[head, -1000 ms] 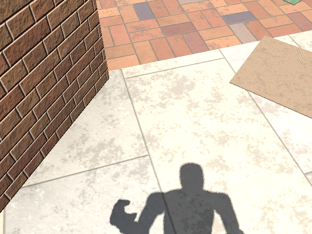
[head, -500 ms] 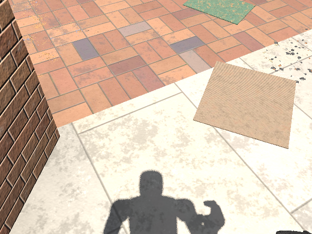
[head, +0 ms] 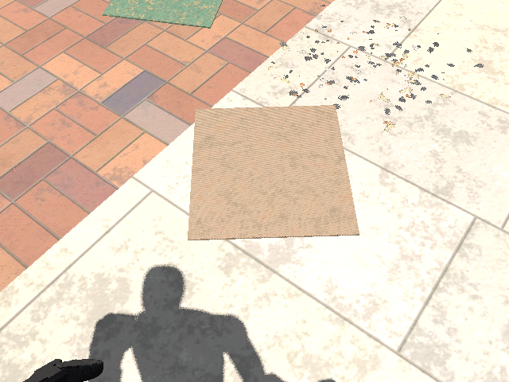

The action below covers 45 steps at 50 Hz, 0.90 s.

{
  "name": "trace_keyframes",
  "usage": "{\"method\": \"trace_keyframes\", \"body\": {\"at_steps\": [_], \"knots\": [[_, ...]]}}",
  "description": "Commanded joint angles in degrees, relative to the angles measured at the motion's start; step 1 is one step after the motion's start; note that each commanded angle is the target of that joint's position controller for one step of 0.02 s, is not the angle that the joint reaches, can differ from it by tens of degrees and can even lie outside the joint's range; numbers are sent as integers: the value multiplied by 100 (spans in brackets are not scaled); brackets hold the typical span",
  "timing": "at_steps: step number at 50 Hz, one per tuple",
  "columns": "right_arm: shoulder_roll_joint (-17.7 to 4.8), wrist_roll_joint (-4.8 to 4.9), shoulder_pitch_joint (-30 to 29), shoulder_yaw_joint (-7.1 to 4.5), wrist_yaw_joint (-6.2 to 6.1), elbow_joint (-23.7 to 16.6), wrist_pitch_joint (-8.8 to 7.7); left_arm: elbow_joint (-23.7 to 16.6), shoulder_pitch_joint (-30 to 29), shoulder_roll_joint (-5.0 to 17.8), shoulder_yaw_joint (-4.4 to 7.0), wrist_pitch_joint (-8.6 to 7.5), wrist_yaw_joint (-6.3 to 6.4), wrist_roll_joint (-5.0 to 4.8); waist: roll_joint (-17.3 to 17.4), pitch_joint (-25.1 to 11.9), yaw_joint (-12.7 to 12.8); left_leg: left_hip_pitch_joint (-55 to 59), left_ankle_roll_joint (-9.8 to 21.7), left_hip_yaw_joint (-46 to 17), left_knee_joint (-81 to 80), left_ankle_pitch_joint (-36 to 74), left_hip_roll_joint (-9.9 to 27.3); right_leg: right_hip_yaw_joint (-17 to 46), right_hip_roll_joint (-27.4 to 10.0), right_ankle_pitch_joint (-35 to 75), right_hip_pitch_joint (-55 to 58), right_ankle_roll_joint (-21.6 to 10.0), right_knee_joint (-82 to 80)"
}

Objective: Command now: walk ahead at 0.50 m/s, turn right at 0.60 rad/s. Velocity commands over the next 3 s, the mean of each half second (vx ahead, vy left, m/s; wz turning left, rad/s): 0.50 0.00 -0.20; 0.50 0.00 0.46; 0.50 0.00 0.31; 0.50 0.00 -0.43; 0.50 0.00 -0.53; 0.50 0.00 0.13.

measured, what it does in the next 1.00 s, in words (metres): walks ahead: left foot, then right foot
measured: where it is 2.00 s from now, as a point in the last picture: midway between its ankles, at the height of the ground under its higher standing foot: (187, 187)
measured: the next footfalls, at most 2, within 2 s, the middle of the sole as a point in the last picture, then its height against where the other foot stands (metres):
left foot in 0.42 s outside the picture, level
right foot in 0.94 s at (276, 272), level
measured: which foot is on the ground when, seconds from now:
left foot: up 0.00-0.40, down 0.42-0.94, up 0.96-1.00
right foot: down 0.00-0.42, up 0.44-0.92, down 0.94-1.00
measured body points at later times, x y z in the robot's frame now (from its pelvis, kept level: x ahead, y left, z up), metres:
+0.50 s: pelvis +0.30 +0.05 +0.01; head +0.32 +0.06 +0.45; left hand +0.37 +0.34 -0.11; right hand +0.45 -0.22 -0.08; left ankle +0.39 +0.13 -0.72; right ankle +0.13 -0.07 -0.65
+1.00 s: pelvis +0.58 +0.03 +0.01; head +0.60 +0.03 +0.46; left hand +0.75 +0.32 -0.05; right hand +0.66 -0.25 -0.11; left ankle +0.40 +0.12 -0.66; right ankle +0.68 -0.06 -0.72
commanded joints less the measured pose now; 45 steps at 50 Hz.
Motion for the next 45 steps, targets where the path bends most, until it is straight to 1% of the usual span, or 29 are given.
{"method": "trace_keyframes", "body": {"at_steps": [1, 2, 3, 5, 7, 10, 11, 13, 15, 18, 19, 20, 21, 22, 23, 24, 25, 26, 27, 28, 29, 31, 33, 34, 37, 40, 42, 44, 45], "knots": [[-736, 5, -589, -100, 18, -819, -373, -100, 1059, 883, 287, -126, 60, 26, -25, -1037, 548, -3139, 94, -617, 703, 608, 224, 2941, -1638, 89, 3235, -1201, -1935], [-783, -100, -485, -140, -6, -769, -324, -168, 765, 737, 233, -135, 77, 76, -114, -830, 318, -2708, 36, -635, 319, 837, 363, 2529, -1439, 653, 2573, -1122, -2038], [-769, -131, -385, -151, 3, -743, -254, -218, 607, 698, 210, -137, 97, 122, -247, -755, 168, -2388, -32, -633, 169, 970, 397, 2378, -1320, 907, 2137, -1116, -2173], [-593, -167, -234, -115, 10, -642, -142, -126, 558, 658, 189, -182, 146, 115, -260, -728, 73, -2147, -216, -471, -196, 1198, 391, 1963, -1241, 1527, 1662, -1160, -2302], [-421, -182, -526, -52, 3, -707, -93, 30, 705, 725, 196, -205, 210, 112, -263, -568, 160, -2171, -355, -384, -857, 1781, 362, 1569, -1118, 1741, 1396, -1094, -2400], [-220, -155, -1189, 47, 51, -824, -122, 242, 950, 765, 193, -197, 257, 81, -348, -405, 458, -1841, -350, -319, -2238, 3053, 195, 1154, -866, 1243, 1238, -795, -2393], [-199, -128, -1397, 64, 77, -865, -137, 316, 1068, 806, 200, -200, 259, 69, -369, -359, 565, -1709, -331, -301, -2560, 3359, 116, 1162, -890, 981, 1233, -748, -2405], [-274, -56, -1679, 51, 125, -950, -165, 469, 1281, 878, 214, -208, 247, 38, -383, -241, 688, -1665, -256, -349, -2921, 3524, 48, 1333, -1072, 621, 1420, -735, -2393], [-379, -22, -1775, 26, 181, -999, -183, 589, 1370, 881, 217, -202, 240, 31, -431, -153, 715, -1913, -81, -398, -3179, 3329, 68, 1435, -1325, 590, 1936, -703, -2237], [-470, -12, -1684, -8, 247, -1045, -183, 760, 1439, 913, 243, -153, 254, 53, -508, -90, 622, -2030, 257, -353, -3333, 2576, 36, 1465, -1660, 1219, 2630, -555, -1972], [-514, -12, -1491, -32, 256, -1012, -182, 784, 1381, 933, 251, -130, 263, 56, -529, -172, 503, -1773, 378, -242, -3395, 2325, -64, 1359, -1639, 1831, 2765, -470, -1738], [-624, -29, -1025, -106, 244, -888, -179, 780, 1273, 928, 242, -102, 275, 67, -457, -474, 228, -1096, 536, -49, -3533, 2284, -271, 1102, -1440, 2863, 2794, -336, -1137], [-846, -56, -263, -219, 217, -688, -174, 746, 1295, 801, 186, -74, 307, 121, -248, -1080, -102, 54, 734, -142, -3460, 2532, -256, 759, -1119, 3339, 2527, -159, -38], [-1375, -119, 389, -337, 212, -661, -173, 565, 1793, 487, 64, -117, 325, 199, 720, -1985, -59, 2089, 1458, -2071, -3422, 2472, 876, 400, -538, 1811, 891, 232, 1904], [-1366, 2, 742, -361, 276, -512, -132, 572, 2067, 255, -22, -217, 297, 211, 1830, -2291, -29, 3187, 2052, -4428, -4430, 1088, 1536, 466, 193, -1957, -778, 559, 3264], [-916, 81, 654, -230, 270, -563, -119, 508, 1543, 701, 48, -308, 243, 72, 1181, -1855, -217, 3051, 1830, -4503, -4725, 68, 1529, 948, -119, -1956, -1468, 485, 3731], [-780, 29, 294, -194, 239, -654, -89, 368, 969, 808, 77, -378, 211, -17, 700, -1151, -228, 2345, 1639, -3809, -4806, 283, 1352, 854, -344, -1439, -1670, 437, 3622], [-744, -36, 78, -179, 215, -718, -53, 285, 619, 761, 62, -437, 219, 61, 293, -749, -171, 1701, 1568, -3283, -4872, 880, 1137, 738, -507, -1100, -1618, 419, 3329], [-671, -79, -55, -151, 191, -764, -38, 253, 555, 716, 81, -463, 228, 156, 208, -571, -14, 1249, 1536, -2936, -4950, 1492, 956, 735, -662, -816, -1407, 447, 2924], [-594, -110, -125, -121, 164, -805, -34, 246, 627, 657, 89, -460, 232, 207, 350, -610, 126, 1010, 1515, -2710, -5035, 1931, 780, 738, -725, -633, -1109, 496, 2655], [-573, -94, -144, -119, 142, -825, -28, 251, 695, 597, 85, -443, 234, 223, 475, -631, 196, 889, 1546, -2551, -5107, 2230, 687, 702, -729, -573, -977, 570, 2431], [-639, -48, -86, -145, 84, -802, -32, 260, 675, 495, 67, -381, 256, 231, 498, -598, 238, 628, 1616, -2279, -5178, 2710, 612, 594, -696, -465, -941, 734, 2030], [-773, -21, 53, -196, 7, -735, -14, 166, 301, 402, 33, -350, 285, 228, 432, -456, 153, 438, 1587, -2070, -5240, 2924, 522, 557, -640, 56, -1026, 881, 1367], [-798, -5, 126, -208, -28, -696, 4, 128, 89, 347, 12, -357, 285, 225, 426, -417, 91, 347, 1509, -1963, -5230, 2933, 436, 566, -599, 425, -955, 927, 991], [-816, 36, 370, -225, -104, -583, 78, 31, -513, 231, -34, -418, 230, 181, 511, -365, -114, 137, 1293, -1807, -5114, 2775, 224, 545, -386, 1321, -536, 979, -21], [-809, 70, 664, -237, -142, -473, 151, -69, -989, 272, -27, -494, 149, 114, 514, -337, -254, 277, 1231, -2088, -4889, 2598, 301, 583, -215, 1533, -250, 931, -545], [-782, 80, 721, -243, -168, -452, 206, -94, -1087, 367, 13, -540, 109, 92, 559, -335, -222, 598, 1177, -2402, -4634, 2497, 397, 687, -170, 1310, -134, 852, -854], [-812, 67, 619, -278, -186, -477, 246, -44, -887, 506, 79, -581, 106, 70, 722, -354, -49, 774, 1094, -2662, -4336, 2720, 492, 712, -180, 881, 210, 701, -1011], [-769, 62, 507, -274, -179, -516, 262, 58, -503, 601, 138, -602, 130, 71, 768, -498, 175, 718, 1005, -2649, -4048, 3024, 406, 620, -178, 853, 768, 562, -1208]]}}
